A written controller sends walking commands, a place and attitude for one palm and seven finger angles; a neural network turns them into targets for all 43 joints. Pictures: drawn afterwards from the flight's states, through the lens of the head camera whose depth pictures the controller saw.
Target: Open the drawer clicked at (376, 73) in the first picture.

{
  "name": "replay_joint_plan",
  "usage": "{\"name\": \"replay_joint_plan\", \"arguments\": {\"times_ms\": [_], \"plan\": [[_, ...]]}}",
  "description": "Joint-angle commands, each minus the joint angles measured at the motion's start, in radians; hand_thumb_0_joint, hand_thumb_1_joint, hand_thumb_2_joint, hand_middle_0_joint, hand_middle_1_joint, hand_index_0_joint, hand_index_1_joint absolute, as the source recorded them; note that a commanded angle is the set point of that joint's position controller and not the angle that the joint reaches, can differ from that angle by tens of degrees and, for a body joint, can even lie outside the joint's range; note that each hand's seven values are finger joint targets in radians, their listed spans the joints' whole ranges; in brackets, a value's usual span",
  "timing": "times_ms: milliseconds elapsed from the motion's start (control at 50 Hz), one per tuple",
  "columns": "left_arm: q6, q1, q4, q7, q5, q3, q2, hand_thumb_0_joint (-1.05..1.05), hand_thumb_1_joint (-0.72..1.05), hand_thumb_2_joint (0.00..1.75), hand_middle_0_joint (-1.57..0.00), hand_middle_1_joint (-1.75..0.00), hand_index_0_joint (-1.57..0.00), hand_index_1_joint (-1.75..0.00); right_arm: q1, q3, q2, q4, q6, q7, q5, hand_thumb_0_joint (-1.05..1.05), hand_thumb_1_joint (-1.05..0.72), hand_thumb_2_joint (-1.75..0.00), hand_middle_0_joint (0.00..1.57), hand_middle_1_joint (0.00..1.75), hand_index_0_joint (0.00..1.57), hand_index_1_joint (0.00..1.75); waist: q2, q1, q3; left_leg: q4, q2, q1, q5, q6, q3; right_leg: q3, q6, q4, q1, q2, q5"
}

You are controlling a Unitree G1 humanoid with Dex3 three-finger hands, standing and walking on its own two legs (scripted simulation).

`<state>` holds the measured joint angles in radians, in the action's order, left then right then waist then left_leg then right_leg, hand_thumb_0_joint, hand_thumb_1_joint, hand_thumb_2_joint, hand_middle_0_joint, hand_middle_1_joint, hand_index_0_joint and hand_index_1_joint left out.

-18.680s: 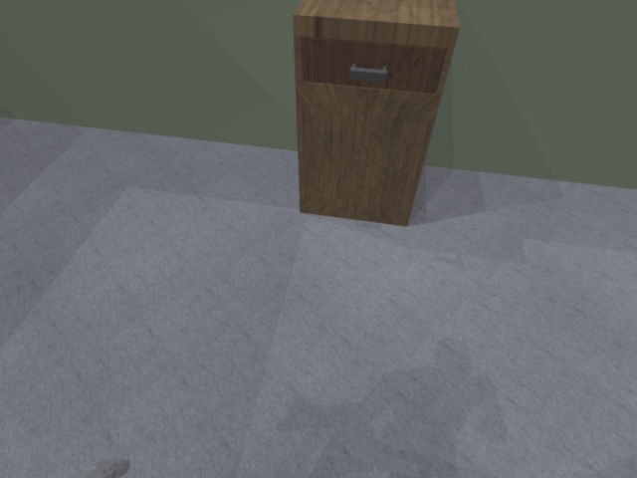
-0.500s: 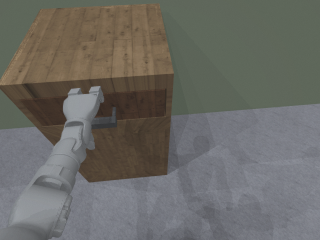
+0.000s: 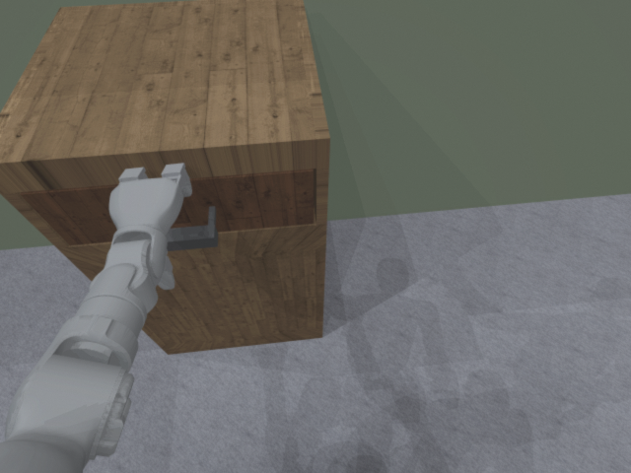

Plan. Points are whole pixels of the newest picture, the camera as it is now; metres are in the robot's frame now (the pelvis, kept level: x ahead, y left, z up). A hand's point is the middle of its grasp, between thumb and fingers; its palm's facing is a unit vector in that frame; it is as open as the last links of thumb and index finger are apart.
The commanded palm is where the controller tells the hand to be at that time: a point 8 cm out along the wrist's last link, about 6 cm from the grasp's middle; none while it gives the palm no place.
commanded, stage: lower the fingers behind the handle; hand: left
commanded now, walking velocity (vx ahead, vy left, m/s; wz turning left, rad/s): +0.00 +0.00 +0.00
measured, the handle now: (181, 227) +0.50 +0.21 -0.04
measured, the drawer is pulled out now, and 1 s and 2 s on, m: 0.00 0.00 0.00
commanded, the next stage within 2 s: lift the fingers back up to retry in 1.56 s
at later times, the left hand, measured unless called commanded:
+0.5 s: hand (165, 241) +0.45 +0.22 -0.02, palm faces -0.06 -0.03 -1.00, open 13.8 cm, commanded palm +0.43 +0.21 +0.04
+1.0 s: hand (171, 247) +0.45 +0.21 -0.03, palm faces -0.03 +0.00 -1.00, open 13.8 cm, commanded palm +0.43 +0.21 +0.01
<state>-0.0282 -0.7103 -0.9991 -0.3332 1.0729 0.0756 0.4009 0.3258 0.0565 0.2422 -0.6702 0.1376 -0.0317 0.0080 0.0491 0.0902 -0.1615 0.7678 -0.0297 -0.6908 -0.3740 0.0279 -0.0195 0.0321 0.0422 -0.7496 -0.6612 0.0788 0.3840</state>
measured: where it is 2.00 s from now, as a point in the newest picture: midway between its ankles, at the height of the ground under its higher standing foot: outside the picture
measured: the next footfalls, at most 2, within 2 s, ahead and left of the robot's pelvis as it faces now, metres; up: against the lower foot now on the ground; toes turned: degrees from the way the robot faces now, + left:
none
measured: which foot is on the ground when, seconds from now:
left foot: down 0.00-1.00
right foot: down 0.00-1.00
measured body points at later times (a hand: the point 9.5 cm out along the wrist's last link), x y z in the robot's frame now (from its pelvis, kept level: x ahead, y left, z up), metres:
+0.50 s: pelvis +0.00 +0.01 -0.01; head +0.09 +0.01 +0.43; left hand +0.45 +0.21 +0.04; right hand +0.03 -0.26 -0.15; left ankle -0.01 +0.10 -0.71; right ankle -0.02 -0.10 -0.71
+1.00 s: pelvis -0.01 +0.01 -0.03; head +0.08 +0.02 +0.41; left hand +0.45 +0.21 +0.02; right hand +0.01 -0.25 -0.16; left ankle -0.01 +0.10 -0.71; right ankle -0.02 -0.10 -0.71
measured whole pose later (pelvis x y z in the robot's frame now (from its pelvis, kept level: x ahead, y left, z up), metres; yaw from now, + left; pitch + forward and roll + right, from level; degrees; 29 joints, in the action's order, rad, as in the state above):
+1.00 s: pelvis -0.01 +0.01 -0.03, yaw +0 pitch +22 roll -2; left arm -0.08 -0.78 -1.11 -0.46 1.10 0.09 0.37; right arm 0.32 0.05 0.23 -0.70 0.13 -0.01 -0.02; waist 0.05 0.11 -0.20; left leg 0.95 -0.03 -0.91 -0.43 0.04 -0.02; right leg 0.02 0.02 -0.91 -0.87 0.08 0.43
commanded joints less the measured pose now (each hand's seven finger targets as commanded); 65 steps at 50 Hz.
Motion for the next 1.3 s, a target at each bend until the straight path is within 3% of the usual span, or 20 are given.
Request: {"name": "replay_joint_plan", "arguments": {"times_ms": [0, 120, 200, 260, 280, 380, 440, 480, 560, 720, 780, 840, 900, 940, 1020, 1040, 1120, 1140, 1220, 1280], "plan": [[0.029, -0.414, 0.193, -0.048, 0.001, -0.04, 0.187, 0.0, -0.5, 0.3, -0.3, -1.2, -0.3, -1.2, 0.085, 0.055, 0.139, 0.067, -0.025, -0.01, -0.003, 0.0, -0.9, -0.9, 0.2, 0.3, 0.2, 0.3, -0.021, 0.014, -0.357, -0.016, -0.002, 0.219, 0.387, 0.028, 0.034, -0.013, -0.003, 0.07, 0.159, -0.019, -0.421], [0.042, -0.442, 0.191, -0.086, 0.016, -0.075, 0.233, 0.0, -0.5, 0.3, -0.3, -1.2, -0.3, -1.2, 0.101, 0.059, 0.144, 0.049, -0.03, -0.007, -0.007, 0.0, -0.9, -0.9, 0.2, 0.3, 0.2, 0.3, -0.006, 0.016, -0.404, 0.015, -0.003, 0.195, 0.376, 0.026, 0.027, -0.01, -0.005, 0.04, 0.121, -0.018, -0.404], [0.034, -0.455, 0.178, -0.112, 0.016, -0.06, 0.195, 0.0, -0.5, 0.3, -0.3, -1.2, -0.3, -1.2, 0.108, 0.062, 0.142, 0.039, -0.033, 0.0, -0.016, 0.0, -0.9, -0.9, 0.2, 0.3, 0.2, 0.3, 0.019, 0.023, -0.412, 0.037, 0.001, 0.21, 0.409, 0.022, 0.02, -0.026, 0.001, 0.018, 0.076, -0.01, -0.398], [0.024, -0.427, 0.179, -0.122, 0.021, -0.092, 0.229, 0.0, -0.5, 0.3, -0.3, -1.2, -0.3, -1.2, 0.113, 0.064, 0.146, 0.034, -0.029, 0.004, -0.019, 0.0, -0.9, -0.9, 0.2, 0.3, 0.2, 0.3, 0.008, 0.01, -0.471, 0.054, 0.004, 0.222, 0.453, 0.02, 0.02, -0.024, -0.003, -0.001, 0.09, -0.009, -0.441], [0.017, -0.403, 0.166, -0.121, 0.018, -0.072, 0.201, 0.0, -0.5, 0.3, -0.3, -1.2, -0.3, -1.2, 0.112, 0.063, 0.144, 0.037, -0.027, 0.005, -0.019, 0.0, -0.9, -0.9, 0.2, 0.3, 0.2, 0.3, 0.022, 0.01, -0.453, 0.054, 0.003, 0.218, 0.457, 0.019, 0.023, -0.025, -0.002, 0.002, 0.09, -0.007, -0.447], [-0.019, -0.414, 0.096, -0.122, 0.021, -0.06, 0.202, 0.0, -0.5, 0.3, -0.3, -1.2, -0.3, -1.2, 0.114, 0.055, 0.153, 0.031, -0.019, 0.006, -0.014, 0.0, -0.9, -0.9, 0.2, 0.3, 0.2, 0.3, -0.029, 0.025, -0.369, 0.044, 0.004, 0.154, 0.374, 0.022, 0.019, -0.03, -0.002, 0.012, 0.056, -0.007, -0.376], [-0.006, -0.42, 0.121, -0.114, 0.018, -0.041, 0.17, 0.0, -0.5, 0.3, -0.3, -1.2, -0.3, -1.2, 0.113, 0.058, 0.148, 0.037, -0.02, 0.004, -0.017, 0.0, -0.9, -0.9, 0.2, 0.3, 0.2, 0.3, 0.029, 0.024, -0.408, 0.054, 0.008, 0.208, 0.397, 0.019, 0.016, -0.033, 0.001, 0.003, 0.028, -0.005, -0.364], [0.014, -0.413, 0.138, -0.115, 0.017, -0.071, 0.202, 0.0, -0.5, 0.3, -0.3, -1.2, -0.3, -1.2, 0.116, 0.057, 0.15, 0.036, -0.023, 0.002, -0.021, 0.0, -0.9, -0.9, 0.2, 0.3, 0.2, 0.3, 0.019, 0.016, -0.428, 0.062, 0.011, 0.2, 0.403, 0.019, 0.013, -0.032, 0.001, -0.009, 0.034, -0.005, -0.37], [0.039, -0.378, 0.14, -0.131, 0.029, -0.065, 0.176, 0.0, -0.5, 0.3, -0.3, -1.2, -0.3, -1.2, 0.113, 0.058, 0.145, 0.035, -0.026, 0.008, -0.025, 0.0, -0.9, -0.9, 0.2, 0.3, 0.2, 0.3, 0.024, 0.012, -0.426, 0.086, 0.015, 0.186, 0.427, 0.014, 0.005, -0.038, 0.003, -0.034, -0.01, -0.002, -0.366], [-0.006, -0.431, 0.102, -0.191, 0.047, -0.055, 0.16, 0.0, -0.5, 0.3, -0.3, -1.2, -0.3, -1.2, 0.11, 0.062, 0.15, 0.015, -0.028, 0.019, -0.03, 0.0, -0.9, -0.9, 0.2, 0.3, 0.2, 0.3, 0.037, 0.03, -0.431, 0.107, 0.024, 0.185, 0.383, 0.005, -0.016, -0.053, 0.006, -0.063, -0.104, 0.002, -0.277], [-0.042, -0.451, 0.07, -0.188, 0.033, -0.031, 0.137, 0.0, -0.5, 0.3, -0.3, -1.2, -0.3, -1.2, 0.118, 0.059, 0.152, 0.012, -0.026, 0.019, -0.03, 0.0, -0.9, -0.9, 0.2, 0.3, 0.2, 0.3, 0.015, 0.043, -0.42, 0.107, 0.02, 0.162, 0.357, 0.011, -0.007, -0.052, 0.004, -0.053, -0.086, 0.002, -0.28], [-0.062, -0.427, 0.028, -0.166, 0.025, -0.057, 0.182, 0.0, -0.5, 0.3, -0.3, -1.2, -0.3, -1.2, 0.121, 0.05, 0.157, 0.012, -0.021, 0.015, -0.028, 0.0, -0.9, -0.9, 0.2, 0.3, 0.2, 0.3, 0.003, 0.032, -0.421, 0.108, 0.015, 0.126, 0.342, 0.015, 0.001, -0.044, 0.001, -0.057, -0.058, -0.001, -0.297], [-0.059, -0.398, 0.01, -0.138, 0.021, -0.025, 0.135, 0.0, -0.5, 0.3, -0.3, -1.2, -0.3, -1.2, 0.115, 0.047, 0.15, 0.025, -0.021, 0.013, -0.025, 0.0, -0.9, -0.9, 0.2, 0.3, 0.2, 0.3, 0.0, 0.037, -0.392, 0.108, 0.016, 0.109, 0.327, 0.016, 0.001, -0.045, 0.002, -0.055, -0.067, -0.002, -0.291], [-0.053, -0.377, -0.024, -0.127, 0.022, -0.024, 0.144, 0.0, -0.5, 0.3, -0.3, -1.2, -0.3, -1.2, 0.115, 0.041, 0.154, 0.028, -0.023, 0.008, -0.023, 0.0, -0.9, -0.9, 0.2, 0.3, 0.2, 0.3, -0.043, 0.043, -0.345, 0.112, 0.017, 0.061, 0.28, 0.021, -0.001, -0.043, -0.001, -0.056, -0.086, -0.003, -0.258], [-0.033, -0.391, -0.042, -0.116, 0.021, -0.003, 0.125, 0.0, -0.5, 0.3, -0.3, -1.2, -0.3, -1.2, 0.12, 0.039, 0.152, 0.034, -0.034, 0.005, -0.022, 0.0, -0.9, -0.9, 0.2, 0.3, 0.2, 0.3, -0.034, 0.055, -0.328, 0.129, 0.015, 0.023, 0.216, 0.025, 0.0, -0.041, -0.002, -0.066, -0.133, -0.005, -0.198], [-0.03, -0.399, -0.047, -0.117, 0.027, -0.019, 0.151, 0.0, -0.5, 0.3, -0.3, -1.2, -0.3, -1.2, 0.122, 0.038, 0.156, 0.031, -0.035, 0.003, -0.022, 0.0, -0.9, -0.9, 0.2, 0.3, 0.2, 0.3, -0.05, 0.056, -0.329, 0.136, 0.017, 0.003, 0.197, 0.025, -0.005, -0.04, -0.002, -0.073, -0.145, -0.007, -0.179], [-0.034, -0.412, -0.055, -0.124, 0.022, 0.005, 0.12, 0.0, -0.5, 0.3, -0.3, -1.2, -0.3, -1.2, 0.128, 0.038, 0.154, 0.033, -0.043, 0.006, -0.024, 0.0, -0.9, -0.9, 0.2, 0.3, 0.2, 0.3, -0.015, 0.064, -0.347, 0.156, 0.016, -0.009, 0.181, 0.025, -0.004, -0.041, 0.0, -0.092, -0.182, -0.006, -0.157], [-0.043, -0.405, -0.08, -0.125, 0.022, -0.008, 0.139, 0.0, -0.5, 0.3, -0.3, -1.2, -0.3, -1.2, 0.13, 0.036, 0.157, 0.03, -0.042, 0.005, -0.024, 0.0, -0.9, -0.9, 0.2, 0.3, 0.2, 0.3, -0.043, 0.064, -0.337, 0.164, 0.015, -0.032, 0.169, 0.027, -0.003, -0.038, -0.002, -0.092, -0.18, -0.006, -0.153], [-0.063, -0.474, -0.054, -0.12, 0.01, 0.008, 0.143, 0.0, -0.5, 0.3, -0.3, -1.2, -0.3, -1.2, 0.136, 0.032, 0.159, 0.034, -0.044, 0.004, -0.02, 0.0, -0.9, -0.9, 0.2, 0.3, 0.2, 0.3, -0.012, 0.075, -0.373, 0.163, 0.015, -0.025, 0.147, 0.026, -0.008, -0.041, -0.004, -0.098, -0.185, -0.007, -0.128], [-0.081, -0.473, -0.086, -0.102, -0.003, 0.014, 0.143, 0.0, -0.5, 0.3, -0.3, -1.2, -0.3, -1.2, 0.139, 0.026, 0.159, 0.034, -0.046, -0.001, -0.015, 0.0, -0.9, -0.9, 0.2, 0.3, 0.2, 0.3, -0.044, 0.083, -0.345, 0.162, 0.011, -0.061, 0.107, 0.032, -0.002, -0.039, -0.009, -0.085, -0.177, -0.009, -0.104]]}}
